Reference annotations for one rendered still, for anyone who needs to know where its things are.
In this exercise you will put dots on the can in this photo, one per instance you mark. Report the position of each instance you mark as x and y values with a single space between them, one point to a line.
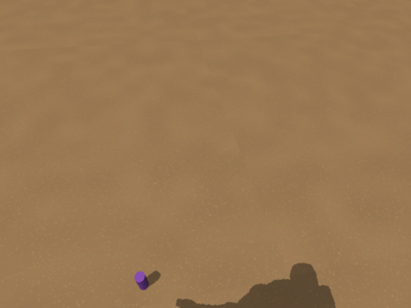
141 280

